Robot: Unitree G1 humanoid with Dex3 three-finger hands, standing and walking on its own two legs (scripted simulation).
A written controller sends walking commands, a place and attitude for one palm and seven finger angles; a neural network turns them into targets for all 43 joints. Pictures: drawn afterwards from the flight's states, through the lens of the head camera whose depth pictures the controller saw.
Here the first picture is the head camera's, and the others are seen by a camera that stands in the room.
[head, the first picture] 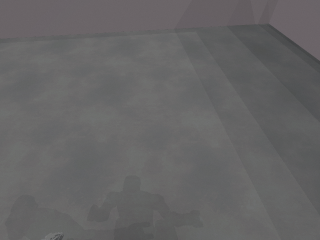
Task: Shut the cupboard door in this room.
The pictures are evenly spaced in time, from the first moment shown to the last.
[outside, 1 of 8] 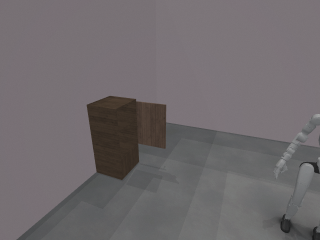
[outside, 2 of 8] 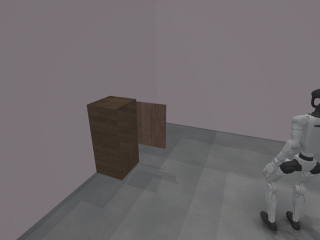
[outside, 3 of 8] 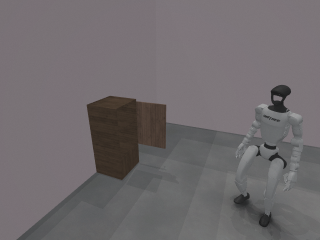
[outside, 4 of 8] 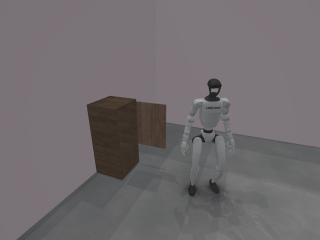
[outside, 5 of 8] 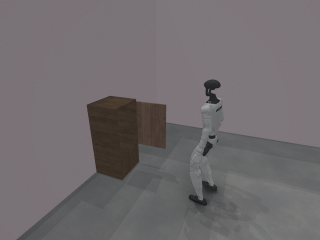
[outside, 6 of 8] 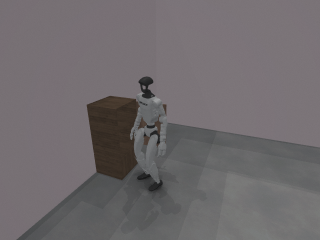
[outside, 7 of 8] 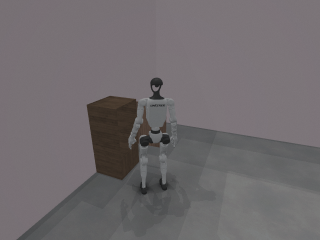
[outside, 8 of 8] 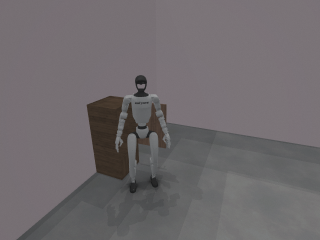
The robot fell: no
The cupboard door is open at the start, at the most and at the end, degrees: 92 94 94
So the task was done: no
